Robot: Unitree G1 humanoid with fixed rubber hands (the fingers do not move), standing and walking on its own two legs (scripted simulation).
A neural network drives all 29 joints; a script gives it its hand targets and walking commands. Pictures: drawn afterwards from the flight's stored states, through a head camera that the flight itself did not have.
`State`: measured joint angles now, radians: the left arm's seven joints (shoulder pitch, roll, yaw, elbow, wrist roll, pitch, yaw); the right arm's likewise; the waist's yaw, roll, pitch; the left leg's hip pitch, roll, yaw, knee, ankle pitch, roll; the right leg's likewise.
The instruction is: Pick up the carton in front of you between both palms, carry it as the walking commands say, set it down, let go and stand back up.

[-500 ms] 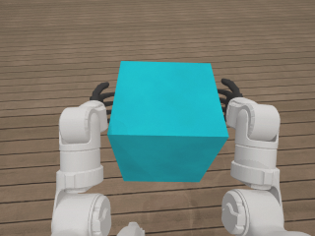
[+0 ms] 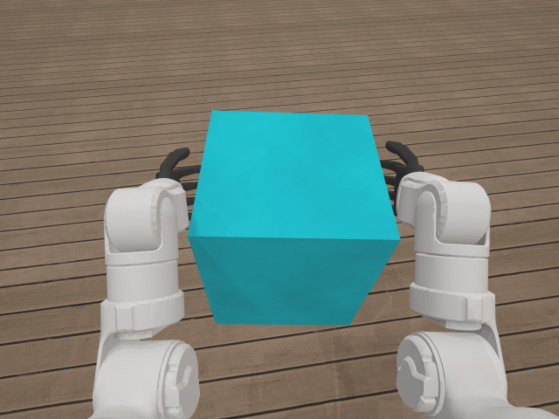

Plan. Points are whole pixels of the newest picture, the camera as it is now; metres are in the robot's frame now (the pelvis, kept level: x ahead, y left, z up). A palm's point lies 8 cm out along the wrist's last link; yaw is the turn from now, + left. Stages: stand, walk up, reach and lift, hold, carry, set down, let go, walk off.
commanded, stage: carry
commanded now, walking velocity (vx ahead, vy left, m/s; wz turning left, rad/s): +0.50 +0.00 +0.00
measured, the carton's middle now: (286, 226) +0.38 -0.01 +0.10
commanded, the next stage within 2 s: none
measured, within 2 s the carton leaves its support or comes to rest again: neither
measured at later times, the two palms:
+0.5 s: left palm (191, 91) +0.66 +0.16 +0.18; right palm (352, 88) +0.64 -0.14 +0.18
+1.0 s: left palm (207, 28) +0.90 +0.15 +0.20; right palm (334, 18) +0.93 -0.15 +0.21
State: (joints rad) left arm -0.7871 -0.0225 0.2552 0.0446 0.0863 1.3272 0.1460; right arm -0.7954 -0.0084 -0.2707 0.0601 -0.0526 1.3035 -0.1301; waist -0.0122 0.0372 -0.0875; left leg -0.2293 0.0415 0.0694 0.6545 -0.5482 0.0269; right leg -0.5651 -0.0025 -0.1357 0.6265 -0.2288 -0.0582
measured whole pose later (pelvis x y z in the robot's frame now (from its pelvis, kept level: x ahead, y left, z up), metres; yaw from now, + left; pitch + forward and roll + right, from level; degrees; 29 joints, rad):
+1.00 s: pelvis +0.56 -0.02 +0.06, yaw +0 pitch +4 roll +0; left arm -0.73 0.00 0.18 0.11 0.05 1.32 0.14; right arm -0.77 -0.02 -0.27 0.13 -0.07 1.32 -0.10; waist 0.09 0.00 -0.04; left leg -0.62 0.00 0.02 1.27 -0.44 0.04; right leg -0.40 0.01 -0.12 0.57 -0.34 -0.06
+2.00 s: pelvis +1.14 -0.01 +0.11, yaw +0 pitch +5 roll +2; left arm -0.57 -0.07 0.24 0.13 0.09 1.21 0.14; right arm -0.59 0.05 -0.24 0.12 -0.11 1.23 -0.10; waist 0.05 0.01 -0.08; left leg -0.65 0.06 0.08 0.76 -0.19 -0.01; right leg -0.14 -0.01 -0.12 0.33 -0.28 -0.06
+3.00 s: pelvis +1.77 -0.03 +0.11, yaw +1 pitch +4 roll +1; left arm -0.12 -0.13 0.09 -0.33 0.09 1.18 0.10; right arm -0.12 0.13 -0.09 -0.36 -0.13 1.19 -0.08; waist 0.03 0.01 -0.11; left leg -0.60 0.11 0.14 0.62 -0.10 -0.01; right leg -0.06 -0.05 -0.23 0.26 -0.26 -0.01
